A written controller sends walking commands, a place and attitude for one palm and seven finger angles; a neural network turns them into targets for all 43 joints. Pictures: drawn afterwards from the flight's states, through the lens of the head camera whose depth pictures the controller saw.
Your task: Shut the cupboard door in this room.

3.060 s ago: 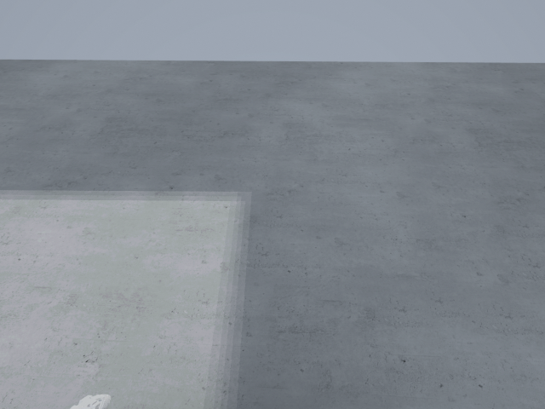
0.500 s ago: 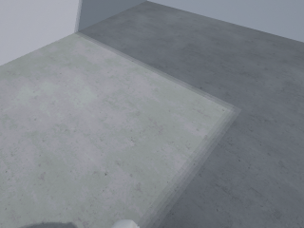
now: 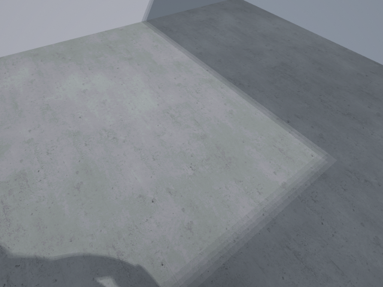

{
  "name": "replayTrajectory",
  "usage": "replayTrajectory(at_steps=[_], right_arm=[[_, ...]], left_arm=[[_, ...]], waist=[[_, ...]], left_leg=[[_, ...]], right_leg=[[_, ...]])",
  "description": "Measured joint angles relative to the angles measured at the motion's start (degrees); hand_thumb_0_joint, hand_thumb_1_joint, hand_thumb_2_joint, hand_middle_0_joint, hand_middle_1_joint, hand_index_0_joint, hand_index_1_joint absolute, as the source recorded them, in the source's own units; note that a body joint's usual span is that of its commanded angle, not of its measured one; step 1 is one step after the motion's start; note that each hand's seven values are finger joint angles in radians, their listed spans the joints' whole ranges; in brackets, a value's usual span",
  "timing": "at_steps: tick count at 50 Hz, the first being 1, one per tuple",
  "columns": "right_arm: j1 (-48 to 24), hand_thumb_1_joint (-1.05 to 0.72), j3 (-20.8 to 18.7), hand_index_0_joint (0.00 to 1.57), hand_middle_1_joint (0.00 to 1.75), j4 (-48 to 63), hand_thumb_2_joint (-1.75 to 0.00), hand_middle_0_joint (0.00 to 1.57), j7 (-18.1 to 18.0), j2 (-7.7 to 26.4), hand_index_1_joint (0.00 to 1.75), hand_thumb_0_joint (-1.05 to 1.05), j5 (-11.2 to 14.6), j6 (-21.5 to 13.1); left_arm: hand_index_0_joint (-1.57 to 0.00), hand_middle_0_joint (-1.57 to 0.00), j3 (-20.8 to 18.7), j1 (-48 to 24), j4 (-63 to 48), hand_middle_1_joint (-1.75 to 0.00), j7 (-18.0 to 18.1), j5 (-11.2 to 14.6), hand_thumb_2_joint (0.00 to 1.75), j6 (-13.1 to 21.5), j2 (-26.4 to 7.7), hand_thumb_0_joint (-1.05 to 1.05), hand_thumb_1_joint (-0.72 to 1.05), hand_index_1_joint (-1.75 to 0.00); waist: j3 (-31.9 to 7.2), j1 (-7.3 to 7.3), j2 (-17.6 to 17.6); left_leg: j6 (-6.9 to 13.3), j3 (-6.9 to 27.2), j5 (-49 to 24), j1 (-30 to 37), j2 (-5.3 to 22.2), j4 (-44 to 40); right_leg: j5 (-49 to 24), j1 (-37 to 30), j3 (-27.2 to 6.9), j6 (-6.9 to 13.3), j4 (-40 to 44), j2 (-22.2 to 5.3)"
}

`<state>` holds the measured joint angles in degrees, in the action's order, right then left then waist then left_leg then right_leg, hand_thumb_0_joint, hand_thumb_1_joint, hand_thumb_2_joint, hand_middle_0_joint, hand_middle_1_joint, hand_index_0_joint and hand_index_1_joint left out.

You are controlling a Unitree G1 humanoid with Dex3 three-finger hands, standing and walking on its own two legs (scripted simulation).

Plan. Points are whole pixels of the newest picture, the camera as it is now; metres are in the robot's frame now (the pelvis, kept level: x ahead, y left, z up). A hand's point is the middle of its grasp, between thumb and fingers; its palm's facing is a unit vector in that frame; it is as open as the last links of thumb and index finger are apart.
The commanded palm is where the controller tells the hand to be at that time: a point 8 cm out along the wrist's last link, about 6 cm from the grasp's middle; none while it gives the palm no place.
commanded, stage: turn or walk to find it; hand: left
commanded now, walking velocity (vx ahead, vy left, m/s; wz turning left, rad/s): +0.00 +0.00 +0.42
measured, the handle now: out of the picture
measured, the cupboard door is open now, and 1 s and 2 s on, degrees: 86 86 86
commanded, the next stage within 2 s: none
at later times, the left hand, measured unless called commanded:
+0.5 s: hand out of the picture -0.02 +0.18 -0.17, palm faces +0.25 -0.94 -0.23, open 7.4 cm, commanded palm none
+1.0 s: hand out of the picture -0.03 +0.22 -0.16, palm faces +0.42 -0.87 -0.28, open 7.4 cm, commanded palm none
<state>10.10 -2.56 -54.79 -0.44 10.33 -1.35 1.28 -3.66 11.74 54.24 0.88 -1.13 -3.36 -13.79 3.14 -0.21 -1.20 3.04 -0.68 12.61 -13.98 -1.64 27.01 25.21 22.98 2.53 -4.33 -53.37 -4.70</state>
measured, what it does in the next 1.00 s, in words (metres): steps on the spot, turning left: right foot, then left foot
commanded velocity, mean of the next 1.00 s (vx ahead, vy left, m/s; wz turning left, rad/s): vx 0.00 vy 0.00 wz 0.42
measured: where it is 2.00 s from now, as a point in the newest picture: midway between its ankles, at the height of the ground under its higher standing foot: outside the picture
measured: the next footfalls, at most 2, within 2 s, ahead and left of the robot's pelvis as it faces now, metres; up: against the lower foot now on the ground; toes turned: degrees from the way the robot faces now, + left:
right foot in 0.16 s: +0.03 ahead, -0.14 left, +0.00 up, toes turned +0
left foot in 0.56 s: -0.02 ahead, +0.12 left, +0.00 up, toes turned +20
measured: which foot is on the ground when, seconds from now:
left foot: down 0.00-0.16, up 0.18-0.54, down 0.56-1.00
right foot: up 0.00-0.14, down 0.16-0.56, up 0.58-0.98, down 1.00-1.00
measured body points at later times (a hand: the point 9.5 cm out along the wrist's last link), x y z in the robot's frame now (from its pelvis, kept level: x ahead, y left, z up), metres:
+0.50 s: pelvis -0.02 -0.01 -0.01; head +0.01 +0.00 +0.44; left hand -0.04 +0.23 -0.15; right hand +0.09 -0.26 -0.15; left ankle -0.06 +0.11 -0.71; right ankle -0.01 -0.14 -0.74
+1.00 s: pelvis -0.04 -0.01 -0.01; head -0.01 -0.02 +0.44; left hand -0.05 +0.26 -0.13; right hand +0.11 -0.21 -0.16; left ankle -0.06 +0.11 -0.74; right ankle +0.00 -0.12 -0.74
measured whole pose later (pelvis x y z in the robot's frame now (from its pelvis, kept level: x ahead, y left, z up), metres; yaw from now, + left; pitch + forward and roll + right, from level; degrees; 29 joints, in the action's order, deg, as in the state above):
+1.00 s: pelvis -0.04 -0.01 -0.01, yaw +24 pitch +0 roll +1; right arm 12.4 -3.6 -54.7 0.0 11.6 -1.3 2.3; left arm -2.5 9.5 51.3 1.1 -0.8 -1.5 -11.8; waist 2.4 1.1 1.0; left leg 1.0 3.4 12.6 -17.8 -3.8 30.3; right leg 18.4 14.5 2.5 -2.9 -32.4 -2.5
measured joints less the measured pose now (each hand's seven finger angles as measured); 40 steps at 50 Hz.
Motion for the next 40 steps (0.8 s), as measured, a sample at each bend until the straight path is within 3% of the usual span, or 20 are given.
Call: replayTrajectory(at_steps=[5,8,12,15,17,20,25,27,28,31,34,40], right_arm=[[1.02,-0.90,-0.63,0.20,0.30,-0.05,-0.89,0.21,0.24,0.70,0.30,0.00,-0.25,0.62],[2.12,-0.90,-1.21,0.20,0.30,-0.03,-0.90,0.21,0.45,1.37,0.30,0.00,0.08,1.05],[2.82,-0.90,-2.37,0.20,0.30,-0.79,-0.90,0.20,0.76,2.65,0.30,0.00,0.05,2.56],[3.03,-0.91,-2.81,0.20,0.30,-1.21,-0.90,0.20,1.22,3.30,0.30,0.00,-0.05,2.95],[3.17,-0.91,-2.87,0.20,0.30,-1.41,-0.90,0.20,1.31,3.48,0.30,0.00,-0.03,2.96],[2.86,-0.91,-2.70,0.19,0.30,-1.93,-0.90,0.20,1.28,3.51,0.30,0.00,0.11,3.17],[0.97,-0.91,-1.88,0.19,0.30,-2.05,-0.90,0.20,1.16,3.04,0.30,0.00,0.57,2.80],[0.41,-0.91,-1.51,0.19,0.30,-1.39,-0.90,0.20,1.17,2.92,0.30,0.00,0.61,2.02],[0.14,-0.91,-1.43,0.19,0.30,-1.00,-0.90,0.20,1.20,2.84,0.30,0.00,0.51,1.45],[-1.12,-0.91,-0.90,0.19,0.30,-0.14,-0.90,0.20,0.88,1.54,0.30,0.00,0.25,0.28],[-1.26,-0.91,-0.33,0.20,0.30,0.41,-0.90,0.20,0.18,0.74,0.30,0.00,0.10,-0.17],[-0.62,-0.90,0.13,0.20,0.30,0.52,-0.90,0.20,-0.08,0.21,0.30,0.00,0.14,-0.38]], left_arm=[[-0.20,-0.20,0.52,-1.74,-1.59,-0.29,0.19,0.25,0.90,0.62,1.29,0.01,0.91,-0.30],[-0.20,-0.20,1.01,-1.75,-2.75,-0.29,0.32,0.29,0.90,1.73,1.94,0.01,0.91,-0.30],[-0.20,-0.20,1.75,-0.92,-3.17,-0.29,0.53,-0.29,0.90,2.60,3.48,0.01,0.91,-0.30],[-0.21,-0.21,1.98,0.21,-2.76,-0.30,0.65,-0.41,0.90,2.52,3.94,0.01,0.91,-0.30],[-0.21,-0.21,2.09,0.73,-2.26,-0.30,0.66,-0.50,0.90,2.55,3.99,0.01,0.90,-0.30],[-0.21,-0.21,2.14,1.45,-1.67,-0.30,0.56,-0.70,0.90,2.74,3.87,0.01,0.90,-0.30],[-0.21,-0.21,1.69,2.60,-0.59,-0.30,0.35,-0.98,0.90,2.65,2.66,0.01,0.90,-0.30],[-0.21,-0.21,1.30,3.24,-0.08,-0.30,0.31,-0.72,0.90,2.27,1.82,0.01,0.90,-0.30],[-0.21,-0.21,1.02,3.55,0.11,-0.30,0.24,-0.47,0.90,1.90,1.29,0.01,0.90,-0.30],[-0.21,-0.21,0.22,3.29,1.38,-0.30,0.55,-0.27,0.90,-0.15,-0.46,0.01,0.90,-0.30],[-0.20,-0.20,-0.29,2.40,2.22,-0.29,0.20,-0.24,0.90,-0.78,-1.18,0.01,0.91,-0.30],[-0.20,-0.20,-0.16,0.57,0.83,-0.29,-0.11,-0.05,0.90,-0.06,-0.79,0.01,0.91,-0.30]], waist=[[-0.19,1.14,1.56],[-0.73,1.32,2.14],[-0.56,1.11,3.57],[-0.31,1.24,3.36],[-0.03,1.37,2.93],[0.53,1.02,1.97],[1.50,-0.31,-0.01],[1.46,-0.48,-0.60],[1.31,-0.55,-1.01],[1.59,-1.20,-2.69],[1.18,-0.98,-2.29],[0.37,-0.48,-0.60]], left_leg=[[-0.69,2.13,-0.85,-1.66,-0.95,0.53],[-1.67,3.27,-0.18,-3.96,-1.88,3.34],[-3.27,3.28,11.65,-10.53,-1.93,21.83],[-4.47,2.04,10.42,-13.80,-0.36,34.03],[-5.33,1.40,9.93,-13.86,0.98,35.90],[-6.14,0.47,11.27,-11.82,2.53,32.16],[-5.88,-1.95,12.53,-6.01,3.31,18.64],[-5.33,-3.23,7.38,-2.44,3.24,9.93],[-3.44,-3.40,4.42,-1.67,2.92,7.37],[-0.96,-3.76,5.77,-2.45,1.92,8.86],[-0.84,-2.69,4.29,-1.51,1.48,5.67],[-0.18,-0.36,0.29,-0.02,0.10,-0.01]], right_leg=[[-0.51,-4.24,-0.28,0.63,9.89,1.61],[-6.72,-9.16,0.28,1.49,21.51,2.19],[-7.14,-9.65,2.68,4.91,21.54,1.82],[-7.88,-11.07,4.14,5.12,23.37,1.02],[-8.13,-11.69,5.19,4.98,24.00,0.36],[-8.04,-12.06,6.60,4.59,24.05,-0.77],[-6.83,-11.08,8.60,3.21,21.45,-2.91],[-5.47,-10.02,9.51,2.18,18.71,-3.86],[-4.48,-8.77,9.53,1.72,16.21,-4.50],[4.64,-3.00,4.34,0.92,2.49,-3.56],[2.10,0.99,1.84,0.68,-6.38,-1.89],[-0.70,1.52,0.12,-0.12,-4.15,-0.52]])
